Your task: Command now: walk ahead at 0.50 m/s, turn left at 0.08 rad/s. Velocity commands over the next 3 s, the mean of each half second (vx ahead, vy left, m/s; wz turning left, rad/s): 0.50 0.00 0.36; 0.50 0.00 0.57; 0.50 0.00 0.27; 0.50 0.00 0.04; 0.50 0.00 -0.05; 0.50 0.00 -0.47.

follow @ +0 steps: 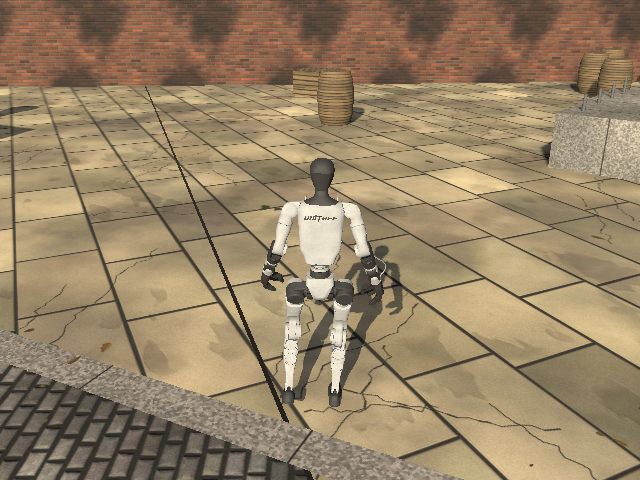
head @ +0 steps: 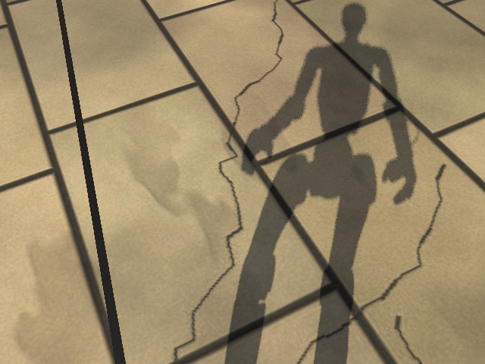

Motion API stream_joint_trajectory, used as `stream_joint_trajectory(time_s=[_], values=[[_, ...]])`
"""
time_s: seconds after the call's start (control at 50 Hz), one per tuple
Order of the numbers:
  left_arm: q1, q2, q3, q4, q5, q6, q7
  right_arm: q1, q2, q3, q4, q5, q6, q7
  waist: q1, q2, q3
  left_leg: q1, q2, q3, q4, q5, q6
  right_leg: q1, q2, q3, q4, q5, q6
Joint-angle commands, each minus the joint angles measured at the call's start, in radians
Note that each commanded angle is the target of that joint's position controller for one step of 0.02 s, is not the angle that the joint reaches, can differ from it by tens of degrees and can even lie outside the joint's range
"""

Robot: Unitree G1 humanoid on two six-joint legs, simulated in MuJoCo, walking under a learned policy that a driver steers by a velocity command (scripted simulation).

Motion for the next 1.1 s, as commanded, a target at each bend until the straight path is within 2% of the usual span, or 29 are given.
stream_joint_trajectory(time_s=[0.02,0.1,0.18,0.28,0.34,0.36,0.38,0.4,0.42,0.44,0.46,0.48,0.5,0.52,0.58,0.62,0.68,0.72,0.78,0.82,0.84,0.86,0.88,0.9,0.92,0.94,0.96,1.02,1.1], values=[[0.017,0.107,0.034,-0.032,0.007,-0.041,0.004,0.055,-0.079,-0.022,-0.040,-0.001,0.015,-0.003,-0.004,-0.090,-0.094,-0.150,0.071,-0.070,-0.018,0.093,-0.016,0.171,-0.300,0.257,-0.295,0.217,-0.191],[0.038,0.119,0.040,0.016,0.018,-0.060,0.018,-0.031,-0.058,-0.023,-0.065,-0.007,0.032,-0.011,0.010,-0.066,-0.022,-0.253,0.048,-0.108,-0.180,0.290,-0.040,0.166,-0.271,0.097,-0.348,0.255,-0.149],[0.049,0.136,0.042,0.040,0.012,-0.060,0.030,-0.134,-0.028,-0.011,-0.097,-0.011,0.019,0.011,0.051,-0.064,0.008,-0.216,0.014,-0.044,-0.428,0.505,-0.025,0.195,-0.245,-0.024,-0.371,0.246,-0.099],[0.126,0.161,0.053,0.094,-0.006,-0.028,0.040,-0.254,-0.015,-0.001,-0.172,-0.012,0.016,0.043,0.098,-0.054,0.047,-0.301,-0.012,0.012,-0.563,0.421,0.021,0.402,-0.310,-0.069,-0.302,0.370,-0.082],[0.103,0.197,0.062,0.091,-0.011,-0.001,0.056,-0.221,-0.048,-0.017,-0.201,-0.011,0.021,0.059,0.049,-0.104,-0.015,-0.201,-0.084,0.092,-0.571,0.258,0.072,0.473,-0.324,-0.106,-0.140,0.789,-0.047],[0.093,0.210,0.065,0.087,-0.011,0.009,0.063,-0.151,-0.075,-0.032,-0.194,-0.011,0.026,0.058,0.007,-0.125,-0.067,-0.101,-0.124,0.119,-0.562,0.208,0.095,0.471,-0.318,-0.118,-0.027,0.943,-0.032],[0.077,0.214,0.063,0.083,-0.013,0.016,0.069,-0.018,-0.120,-0.057,-0.168,-0.009,0.028,0.051,-0.072,-0.117,-0.139,0.089,-0.163,0.125,-0.603,0.231,0.128,0.412,-0.292,-0.140,0.157,0.974,-0.006],[0.076,0.200,0.053,0.071,-0.009,0.011,0.076,0.144,-0.191,-0.090,-0.137,-0.008,0.035,0.034,-0.153,-0.054,-0.231,0.390,-0.110,-0.004,-0.645,0.279,0.180,0.208,-0.252,-0.144,0.428,0.752,0.034],[0.193,0.047,0.005,0.023,0.026,-0.018,0.055,0.169,-0.299,-0.111,-0.135,-0.004,0.034,0.021,-0.048,0.217,-0.332,0.784,0.165,-0.542,-0.674,0.203,0.376,-0.268,-0.051,-0.091,0.813,-0.207,0.108],[0.119,0.098,0.003,0.014,-0.004,-0.062,0.035,0.199,-0.237,-0.091,-0.158,-0.009,0.026,0.021,-0.106,0.149,-0.478,0.904,0.245,-0.859,-0.839,0.085,0.448,-0.426,0.019,0.143,0.968,-0.429,0.102],[0.016,0.154,0.018,-0.014,-0.045,-0.087,0.022,0.168,-0.179,-0.076,-0.156,-0.018,0.021,0.018,-0.130,0.091,-0.342,0.832,0.213,-0.701,-0.866,0.102,0.381,-0.520,-0.050,0.181,0.958,-0.347,0.076],[-0.018,0.145,0.011,-0.028,-0.041,-0.099,0.023,0.105,-0.148,-0.068,-0.166,-0.012,0.017,0.016,-0.092,0.009,-0.236,0.679,0.170,-0.576,-0.868,0.163,0.339,-0.505,-0.097,0.171,0.864,-0.263,0.060],[-0.032,0.145,0.016,-0.023,-0.013,-0.100,0.030,0.033,-0.118,-0.058,-0.181,-0.012,0.017,0.015,-0.045,-0.041,-0.151,0.513,0.132,-0.481,-0.881,0.279,0.312,-0.447,-0.128,0.157,0.762,-0.223,0.066],[-0.017,0.158,0.025,-0.021,0.003,-0.090,0.033,-0.008,-0.094,-0.048,-0.200,-0.023,0.017,0.011,-0.007,-0.027,-0.120,0.399,0.105,-0.419,-0.904,0.382,0.306,-0.367,-0.148,0.158,0.711,-0.198,0.074],[0.017,0.125,0.021,-0.023,0.013,-0.055,0.035,-0.032,-0.114,-0.053,-0.214,-0.023,0.016,0.000,0.036,-0.003,-0.085,0.232,0.069,-0.331,-0.948,0.509,0.308,-0.288,-0.155,0.126,0.576,-0.161,0.118],[-0.046,0.094,0.008,-0.045,0.017,-0.046,0.038,-0.017,-0.146,-0.063,-0.208,-0.018,0.017,-0.013,0.022,0.006,-0.061,0.163,0.029,-0.264,-0.958,0.518,0.284,-0.266,-0.136,0.101,0.430,-0.045,0.144],[-0.160,0.070,-0.005,-0.066,0.012,-0.051,0.031,0.024,-0.153,-0.067,-0.195,-0.008,0.029,-0.025,-0.031,0.044,-0.060,0.126,-0.032,-0.215,-0.932,0.414,0.223,-0.179,-0.082,0.088,0.187,0.195,0.153],[-0.214,0.082,-0.002,-0.080,-0.002,-0.057,0.022,0.067,-0.154,-0.067,-0.182,-0.006,0.038,-0.027,-0.057,0.059,-0.064,0.153,-0.019,-0.257,-0.910,0.342,0.206,-0.148,-0.054,0.095,0.106,0.248,0.154],[-0.226,0.123,0.015,-0.090,-0.010,-0.069,0.012,0.093,-0.142,-0.066,-0.175,-0.003,0.047,-0.030,-0.048,0.079,-0.068,0.248,0.020,-0.359,-0.828,0.264,0.184,-0.132,-0.048,0.133,0.027,0.180,0.127],[-0.161,0.143,0.030,-0.076,-0.013,-0.079,0.011,0.070,-0.136,-0.066,-0.184,-0.007,0.050,-0.031,-0.002,0.107,-0.075,0.269,0.027,-0.405,-0.759,0.271,0.161,-0.049,-0.049,0.127,-0.010,0.116,0.090],[-0.078,0.164,0.044,-0.057,-0.007,-0.084,0.016,0.061,-0.109,-0.058,-0.192,-0.010,0.049,-0.029,0.043,0.104,-0.116,0.249,-0.011,-0.386,-0.676,0.310,0.134,0.078,-0.060,0.120,-0.038,0.114,0.061],[0.054,0.211,0.060,-0.046,0.012,-0.089,0.024,0.055,-0.052,-0.036,-0.211,-0.020,0.044,-0.025,0.105,0.033,-0.233,0.161,-0.065,-0.319,-0.443,0.249,0.096,0.302,-0.197,0.241,-0.021,0.066,-0.002],[0.167,0.302,0.082,-0.017,0.030,-0.077,0.027,0.185,0.016,-0.014,-0.239,-0.002,0.034,-0.025,0.070,-0.256,-0.377,-0.172,-0.209,-0.172,-0.099,-0.118,0.022,0.651,-0.434,0.666,-0.082,-0.119,-0.167],[0.182,0.242,0.073,-0.006,0.003,-0.069,0.020,0.202,-0.065,-0.022,-0.230,0.012,0.032,-0.027,0.079,-0.308,-0.359,-0.341,-0.146,-0.168,0.078,-0.214,0.005,0.663,-0.494,0.880,-0.156,-0.369,-0.199],[0.136,0.168,0.052,-0.022,-0.001,-0.063,0.024,0.111,-0.137,-0.042,-0.229,0.009,0.037,-0.028,0.107,-0.192,-0.226,-0.384,-0.103,-0.169,0.138,-0.122,-0.002,0.554,-0.445,0.739,-0.177,-0.403,-0.152],[0.090,0.143,0.041,-0.026,0.005,-0.055,0.027,0.041,-0.142,-0.046,-0.244,-0.005,0.044,-0.029,0.101,-0.122,-0.147,-0.366,-0.071,-0.133,0.134,-0.048,-0.007,0.439,-0.400,0.589,-0.179,-0.282,-0.116],[0.056,0.122,0.033,-0.019,0.010,-0.050,0.028,0.001,-0.130,-0.048,-0.259,-0.016,0.044,-0.026,0.084,-0.102,-0.086,-0.344,-0.045,-0.128,0.090,0.003,-0.009,0.338,-0.359,0.485,-0.200,-0.158,-0.105],[0.030,0.100,0.027,0.002,0.009,-0.056,0.031,0.011,-0.074,-0.045,-0.268,-0.001,0.059,-0.011,0.041,-0.146,-0.047,-0.262,0.000,-0.102,0.005,0.054,-0.010,0.216,-0.305,0.300,-0.268,-0.004,-0.096],[0.060,0.147,0.040,0.052,0.004,-0.064,0.024,-0.048,-0.020,-0.023,-0.286,-0.015,0.060,-0.008,0.039,-0.095,-0.032,-0.272,0.002,-0.098,-0.185,0.144,-0.022,0.209,-0.316,0.195,-0.318,0.136,-0.136]])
